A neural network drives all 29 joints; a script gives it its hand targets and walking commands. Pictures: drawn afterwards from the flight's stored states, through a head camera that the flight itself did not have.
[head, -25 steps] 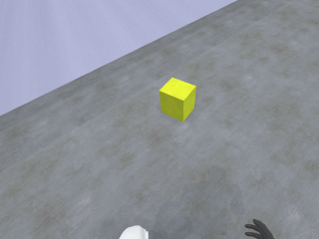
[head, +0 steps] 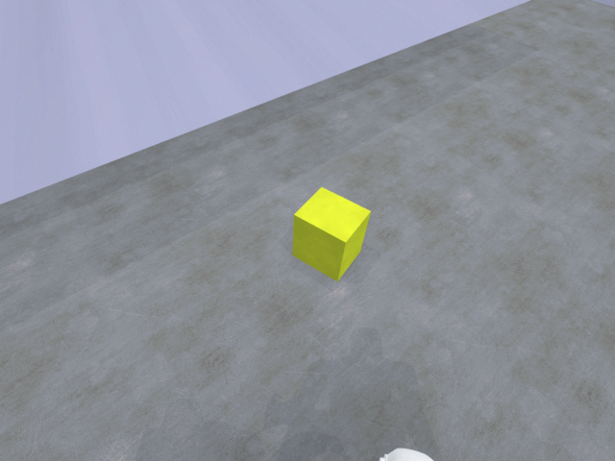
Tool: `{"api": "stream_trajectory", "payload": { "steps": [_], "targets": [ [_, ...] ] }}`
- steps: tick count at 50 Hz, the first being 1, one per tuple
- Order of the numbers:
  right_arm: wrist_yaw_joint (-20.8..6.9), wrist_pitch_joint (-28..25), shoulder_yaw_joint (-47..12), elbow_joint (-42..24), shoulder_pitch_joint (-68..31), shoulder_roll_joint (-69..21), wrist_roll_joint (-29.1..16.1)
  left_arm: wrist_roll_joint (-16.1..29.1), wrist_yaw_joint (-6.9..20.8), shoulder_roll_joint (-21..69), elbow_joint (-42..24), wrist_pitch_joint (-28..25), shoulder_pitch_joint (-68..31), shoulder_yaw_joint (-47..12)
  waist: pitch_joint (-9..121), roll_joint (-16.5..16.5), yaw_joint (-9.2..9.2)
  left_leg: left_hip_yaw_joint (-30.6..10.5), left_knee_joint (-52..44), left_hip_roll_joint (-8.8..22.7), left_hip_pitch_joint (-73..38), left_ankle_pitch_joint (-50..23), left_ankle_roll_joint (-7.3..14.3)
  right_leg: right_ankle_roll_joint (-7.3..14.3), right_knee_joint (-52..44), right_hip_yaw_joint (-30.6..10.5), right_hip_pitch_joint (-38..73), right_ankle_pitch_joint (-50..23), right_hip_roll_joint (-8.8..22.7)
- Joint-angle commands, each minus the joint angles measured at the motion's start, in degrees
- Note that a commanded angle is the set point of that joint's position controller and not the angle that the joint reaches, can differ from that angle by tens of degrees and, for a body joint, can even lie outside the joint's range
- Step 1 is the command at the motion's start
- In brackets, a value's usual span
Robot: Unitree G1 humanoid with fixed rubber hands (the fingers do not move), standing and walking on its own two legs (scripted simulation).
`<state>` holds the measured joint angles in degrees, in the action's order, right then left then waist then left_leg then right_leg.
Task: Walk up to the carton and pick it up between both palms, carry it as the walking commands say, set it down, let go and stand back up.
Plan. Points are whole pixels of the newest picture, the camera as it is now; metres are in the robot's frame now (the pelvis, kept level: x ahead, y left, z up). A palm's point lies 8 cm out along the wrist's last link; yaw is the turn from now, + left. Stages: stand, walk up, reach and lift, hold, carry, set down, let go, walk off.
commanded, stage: walk up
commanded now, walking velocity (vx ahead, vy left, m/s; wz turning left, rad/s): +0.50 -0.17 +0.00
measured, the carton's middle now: (329, 234) +1.02 -0.05 -0.66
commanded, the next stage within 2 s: none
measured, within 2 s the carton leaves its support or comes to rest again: neither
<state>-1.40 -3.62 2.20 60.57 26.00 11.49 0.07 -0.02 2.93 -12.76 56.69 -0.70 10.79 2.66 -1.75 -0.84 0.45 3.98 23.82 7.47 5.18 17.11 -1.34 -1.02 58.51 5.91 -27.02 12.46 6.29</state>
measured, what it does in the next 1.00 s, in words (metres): walks ahead: right foot, then left foot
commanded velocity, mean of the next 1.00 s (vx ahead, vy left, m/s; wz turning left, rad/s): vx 0.50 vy -0.01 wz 0.00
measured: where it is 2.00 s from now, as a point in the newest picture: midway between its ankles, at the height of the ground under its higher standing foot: (322, 340)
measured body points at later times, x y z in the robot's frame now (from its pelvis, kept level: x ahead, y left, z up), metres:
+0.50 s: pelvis +0.20 -0.08 +0.00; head +0.21 -0.10 +0.45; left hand +0.15 +0.18 -0.13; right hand +0.32 -0.31 -0.14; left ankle +0.24 +0.09 -0.66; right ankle +0.19 -0.18 -0.75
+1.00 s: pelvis +0.40 +0.01 +0.00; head +0.41 +0.05 +0.45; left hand +0.45 +0.25 -0.17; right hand +0.38 -0.24 -0.13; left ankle +0.40 +0.12 -0.75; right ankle +0.39 -0.17 -0.66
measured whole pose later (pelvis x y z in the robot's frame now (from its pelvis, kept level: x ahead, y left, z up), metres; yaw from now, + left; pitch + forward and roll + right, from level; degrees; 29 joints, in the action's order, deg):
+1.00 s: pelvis +0.40 +0.01 +0.00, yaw +0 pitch -2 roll -5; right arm -1.9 -3.3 2.3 60.2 21.9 11.1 0.1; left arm 0.0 2.4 -13.5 58.0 -0.9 13.3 2.8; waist -2.8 -0.7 0.4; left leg 3.7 24.6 7.0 9.5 13.3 -0.1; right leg -0.8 60.0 5.5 -24.9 12.3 5.7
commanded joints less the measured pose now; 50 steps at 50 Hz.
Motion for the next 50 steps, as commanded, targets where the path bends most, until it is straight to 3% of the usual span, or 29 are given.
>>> {"api": "stream_trajectory", "payload": {
  "steps": [1, 3, 6, 7, 8, 9, 10, 11, 12, 13, 16, 18, 21, 25, 27, 31, 32, 34, 35, 36, 37, 38, 39, 41, 43, 44, 45, 49, 50],
  "targets": [
    [1.5, -1.5, 1.8, -3.0, 2.8, 9.7, 1.0, -1.0, 1.3, -2.6, -5.1, -0.3, -7.2, -0.4, -9.6, 13.9, -4.23, -4.1, -13.8, 11.2, -2.3, -20.2, 5.3, -1.7, -11.2, 0.0, -10.5, -4.4, 1.8],
    [1.8, -0.9, 1.5, -3.7, 2.9, 8.8, 1.3, -0.4, 1.3, -1.9, -4.9, -0.6, -8.8, -0.9, -10.7, 13.8, -4.0, -2.1, -14.3, 9.3, 1.9, -15.9, 5.5, -1.5, -21.3, 2.5, -4.7, -4.3, -0.1],
    [2.1, -0.3, 2.0, -3.6, 3.4, 11.1, 1.7, -0.8, 0.8, -2.7, -3.0, -0.7, -6.2, -0.8, -4.3, 14.0, -2.49, -0.5, -5.6, 9.0, -1.1, -26.3, 5.8, -1.5, -27.2, 5.8, 3.4, 1.7, -2.9],
    [2.1, -0.3, 2.3, -3.0, 2.1, 13.1, 1.3, -1.2, -0.1, -2.8, -0.5, -1.8, 1.1, -0.2, 1.6, 10.1, 1.18, 2.2, 3.7, 7.8, -1.2, -34.0, 5.4, -1.6, -31.5, 8.7, 12.3, -1.5, -4.5],
    [1.8, -0.8, 1.5, -3.3, 1.9, 9.4, 1.7, -1.4, -1.1, -6.5, 3.1, -2.8, 10.9, 1.2, 9.8, 3.8, 5.53, 3.5, 16.2, 4.0, 4.9, -27.9, 3.8, -0.2, -30.6, 6.8, 27.4, 0.8, -2.7],
    [1.7, -1.0, 1.5, -4.8, 0.1, 6.5, 0.8, -2.5, -2.0, -14.8, 4.9, -3.7, 22.6, 3.3, 21.7, -14.2, 10.17, 2.9, 35.9, -2.6, 20.4, 0.4, 2.8, 3.6, -34.2, -14.0, 45.1, -3.1, 13.6],
    [1.7, -0.7, 1.1, -7.3, 1.0, 4.8, 0.0, -2.3, -2.1, -18.2, 5.9, -3.7, 25.9, 3.6, 20.4, -20.7, 7.47, -2.9, 46.1, -6.8, 28.8, 19.7, 3.2, 7.0, -43.5, -36.8, 47.7, 2.2, 21.4],
    [1.3, 0.1, 1.3, -7.1, -1.5, 5.2, 0.3, -1.4, -2.0, -16.6, 5.9, -3.5, 22.2, 2.7, 11.7, -18.1, 5.15, -5.7, 47.3, -2.7, 28.9, 16.3, 3.2, 4.2, -45.6, -32.6, 38.6, 6.2, 21.1],
    [0.7, -0.1, 1.6, -8.5, -5.9, 5.2, 0.9, -1.5, -2.3, -13.6, 4.7, -3.5, 18.1, 1.8, 6.8, -7.5, 4.75, -7.1, 45.6, -0.5, 30.1, 9.0, 3.1, 5.7, -46.6, -29.3, 31.1, 12.2, 19.0],
    [0.7, 0.2, 1.5, -6.2, -6.0, 4.7, 1.2, -1.4, -2.3, -10.3, 3.0, -3.6, 12.3, 1.3, 0.6, -4.0, 2.96, -5.5, 42.9, 0.3, 30.0, 4.3, 1.7, 4.1, -48.4, -23.0, 25.0, 13.8, 16.3],
    [-0.1, 2.1, 2.1, -4.8, -5.3, 4.8, 1.3, -0.6, -2.7, -8.0, 2.4, -4.8, 11.6, 0.7, 0.6, -5.3, 0.88, -4.0, 41.3, 0.9, 25.7, -1.9, -0.5, 3.7, -47.4, -16.0, 20.4, -4.1, 14.3],
    [-0.6, 2.8, 2.2, -4.6, -8.4, 4.0, 1.9, -1.1, -2.8, -7.4, 3.1, -5.5, 14.6, 0.2, 1.7, -3.5, 2.25, -2.5, 39.3, -0.2, 28.4, -3.2, 0.1, 5.5, -47.6, -15.8, 24.9, -4.8, 14.3],
    [-1.3, 3.9, 1.7, -4.8, -12.7, 3.1, 1.7, -0.9, -2.9, -7.3, 3.0, -5.3, 16.3, 0.5, -0.2, -8.4, 2.27, 0.1, 35.5, -0.5, 30.6, -8.0, -0.9, 5.1, -49.1, -10.7, 23.8, -3.0, 12.6],
    [-2.2, 4.2, 2.0, -8.8, -22.2, 4.4, 2.0, -1.2, -3.4, -7.5, 3.4, -4.7, 21.4, 0.7, -3.7, -2.0, 4.82, -1.7, 30.9, 0.9, 35.8, -8.6, -2.4, 6.9, -52.6, -14.3, 26.4, 7.2, 15.5],
    [-2.7, 3.8, 0.8, -8.9, -23.9, 3.0, 1.8, -1.0, -3.5, -7.8, 3.1, -4.5, 19.8, 1.2, -3.2, -7.6, 4.87, -1.3, 24.4, 0.8, 33.2, -10.0, -2.8, 5.7, -52.0, -10.4, 25.3, 4.1, 14.5],
    [-2.6, 2.0, 0.3, -9.6, -29.1, 2.7, 1.4, -1.1, -4.0, -10.0, 3.2, -4.2, 18.4, 2.0, -1.1, -3.9, 5.22, 1.8, 8.6, -2.1, 29.6, -5.6, -2.8, 8.6, -46.4, -10.2, 30.1, -6.2, 14.7],
    [-2.5, 1.4, -0.4, -9.0, -27.6, 2.0, 1.6, -1.1, -4.1, -9.7, 2.8, -4.0, 20.1, 2.5, 2.7, -7.8, 5.72, 1.3, 5.1, -2.1, 28.5, -6.0, -2.0, 8.3, -43.7, -9.4, 34.6, -12.4, 15.8],
    [-1.1, 0.2, -0.1, -6.7, -20.5, 4.1, 1.4, -0.4, -3.3, -9.4, 3.0, -3.2, 16.1, 2.0, 11.2, -7.3, 1.65, 4.8, -4.6, -4.4, 12.2, -9.7, -1.6, 6.1, -33.8, -2.5, 32.2, -11.7, 8.5],
    [-0.2, -1.0, 1.6, -4.1, -11.3, 9.1, 1.9, -0.6, -3.0, -7.3, 3.3, -3.1, 16.9, 1.5, 14.5, 0.1, -1.7, 1.6, -2.4, -1.8, -1.7, -9.5, -0.3, 4.9, -21.9, 0.4, 23.1, -8.0, 5.3],
    [0.5, -1.0, 3.5, -1.4, -2.7, 14.1, 2.3, -0.6, -2.6, -5.8, 1.9, -3.3, 16.7, 1.2, 16.7, 9.4, -6.06, -9.2, -1.6, 7.2, -14.2, -3.9, 2.6, 3.6, -10.6, 0.8, 8.6, 2.7, 2.1],
    [1.2, -1.0, 4.8, 0.4, 4.5, 18.8, 2.3, -1.2, -2.0, -3.7, -1.9, -4.0, 14.4, 1.3, 15.8, 21.8, -8.71, -26.5, -6.2, 17.9, -19.1, -2.4, 5.9, 1.8, 0.6, -1.7, -5.9, 16.5, -3.5],
    [1.2, -0.6, 4.3, -0.2, 4.7, 18.2, 2.2, -1.5, -1.5, -3.7, -3.0, -3.4, 11.8, 1.4, 9.9, 19.8, -7.78, -32.5, -10.9, 20.2, -13.2, 4.2, 7.3, 2.1, 6.9, -5.4, -10.1, 18.3, -1.9],
    [1.1, 0.0, 3.7, -1.3, -0.6, 16.8, 1.9, -1.4, -1.5, -4.3, -3.8, -2.6, 9.4, 1.7, 4.0, 16.4, -6.04, -31.6, -14.8, 19.4, -7.7, 13.4, 7.9, 2.5, 8.7, -5.3, -12.4, 14.9, -0.3],
    [0.9, 0.1, 2.7, -3.1, -7.6, 12.9, 1.0, -1.7, -0.9, -5.6, 1.4, -1.7, 10.6, 1.8, -4.7, 6.7, -2.3, -24.0, -15.1, 15.1, 2.2, 9.6, 3.5, 1.7, 7.8, -6.4, -8.5, 6.1, 1.6],
    [0.9, -0.6, 2.0, -2.3, -7.0, 9.8, 1.2, -1.9, -0.2, -4.5, -0.8, -0.4, 7.9, 2.3, -6.6, 7.7, -1.33, -17.5, -16.1, 11.4, 7.5, 1.9, 1.4, 0.7, 5.1, -6.4, -5.8, 0.2, 2.1],
    [1.1, -1.0, 2.3, -3.0, -4.9, 9.9, 1.3, -2.0, 0.1, -2.9, -1.0, 0.0, 7.5, 1.4, -5.2, 13.6, -1.54, -15.4, -15.4, 11.1, 5.6, -0.9, 1.2, 0.5, 3.2, -6.2, -6.0, -1.2, 2.5],
    [0.9, -1.4, 2.3, -2.7, -4.7, 9.7, 1.0, -2.0, 0.2, -3.3, -0.3, -0.1, 7.7, 1.6, -4.9, 14.5, -1.26, -12.9, -16.3, 11.8, 4.8, -4.6, 2.2, 0.1, 2.5, -4.9, -5.7, -2.8, 2.5],
    [1.5, -1.9, 2.4, -3.6, -0.5, 9.3, 0.6, -2.1, 0.4, -3.0, -0.5, 0.3, 3.6, 1.2, -3.8, 8.8, -1.96, -9.0, -15.0, 10.2, 2.1, -8.7, 4.2, -1.6, 1.3, -2.4, -6.9, -5.1, 1.1],
    [1.5, -1.9, 2.3, -2.4, 1.3, 9.1, 0.6, -2.3, 0.8, -2.2, -0.9, 0.3, 0.8, 0.9, -5.2, 13.0, -2.77, -6.9, -15.0, 10.6, -1.1, -10.1, 4.4, -1.6, -0.6, -1.7, -9.4, -5.0, 1.1]
  ]
}}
